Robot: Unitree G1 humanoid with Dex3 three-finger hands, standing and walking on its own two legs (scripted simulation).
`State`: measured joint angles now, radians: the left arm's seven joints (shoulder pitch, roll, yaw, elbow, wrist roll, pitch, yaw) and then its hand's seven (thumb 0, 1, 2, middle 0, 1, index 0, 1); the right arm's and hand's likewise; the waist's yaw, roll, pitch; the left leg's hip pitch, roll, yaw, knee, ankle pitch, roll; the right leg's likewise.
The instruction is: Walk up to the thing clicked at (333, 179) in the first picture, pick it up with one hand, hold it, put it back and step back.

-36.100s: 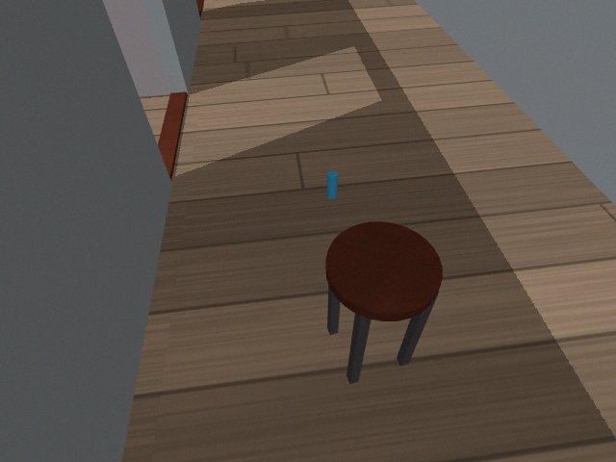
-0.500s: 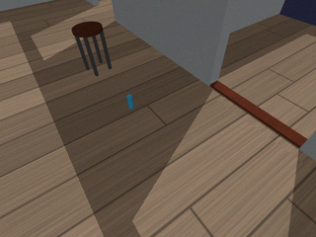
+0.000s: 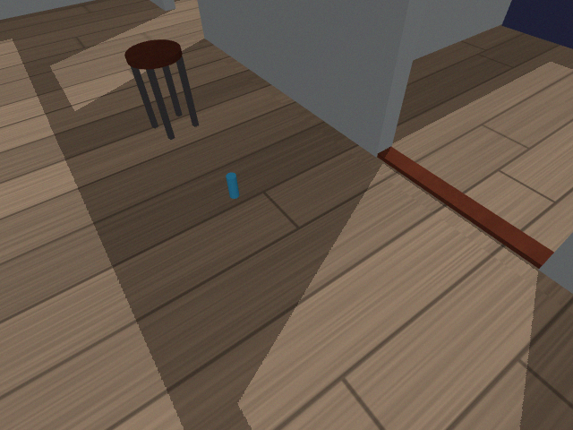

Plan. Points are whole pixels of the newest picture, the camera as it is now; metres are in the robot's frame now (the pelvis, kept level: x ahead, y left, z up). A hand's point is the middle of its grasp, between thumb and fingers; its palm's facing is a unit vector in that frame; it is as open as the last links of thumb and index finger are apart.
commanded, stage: stand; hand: left
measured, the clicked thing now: (232, 185) +1.34 +0.31 -0.72
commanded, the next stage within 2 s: walk up in 0.92 s
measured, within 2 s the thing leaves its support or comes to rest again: neither
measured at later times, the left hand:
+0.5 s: hand out of the picture +0.07 +0.26 -0.16, palm faces -0.01 -0.94 -0.34, open 7.4 cm
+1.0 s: hand out of the picture +0.08 +0.27 -0.15, palm faces +0.02 -0.95 -0.33, open 7.4 cm
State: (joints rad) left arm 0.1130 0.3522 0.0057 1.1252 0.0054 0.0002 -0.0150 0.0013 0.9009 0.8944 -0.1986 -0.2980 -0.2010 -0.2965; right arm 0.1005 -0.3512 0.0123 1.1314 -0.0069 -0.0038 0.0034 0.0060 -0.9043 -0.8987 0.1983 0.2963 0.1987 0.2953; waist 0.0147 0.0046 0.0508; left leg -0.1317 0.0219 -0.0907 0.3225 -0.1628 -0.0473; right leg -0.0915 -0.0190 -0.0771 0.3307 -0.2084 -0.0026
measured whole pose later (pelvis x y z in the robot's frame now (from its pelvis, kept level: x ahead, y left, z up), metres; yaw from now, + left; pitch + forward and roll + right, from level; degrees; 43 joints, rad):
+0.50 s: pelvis +0.00 +0.00 +0.00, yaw +0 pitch -2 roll +0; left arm 0.11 0.36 0.01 1.12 0.01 0.00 -0.02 0.00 0.90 0.89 -0.20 -0.30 -0.20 -0.30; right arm 0.11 -0.35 0.02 1.12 -0.01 0.00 0.00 0.01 -0.90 -0.90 0.20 0.30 0.20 0.30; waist 0.01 0.01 0.05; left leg -0.13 0.02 -0.09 0.33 -0.17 -0.05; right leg -0.09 -0.02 -0.07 0.34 -0.21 0.00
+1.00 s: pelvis +0.01 +0.00 +0.00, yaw +1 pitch -1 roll +0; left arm 0.16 0.36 0.05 1.07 0.03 -0.02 -0.05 0.00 0.90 0.89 -0.20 -0.30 -0.20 -0.30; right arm 0.17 -0.36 -0.03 1.08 -0.03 -0.01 0.04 0.01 -0.90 -0.90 0.20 0.30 0.20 0.30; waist 0.01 0.00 0.03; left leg -0.23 0.03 -0.05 0.55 -0.38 0.02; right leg -0.11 -0.03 -0.09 0.40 -0.32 -0.03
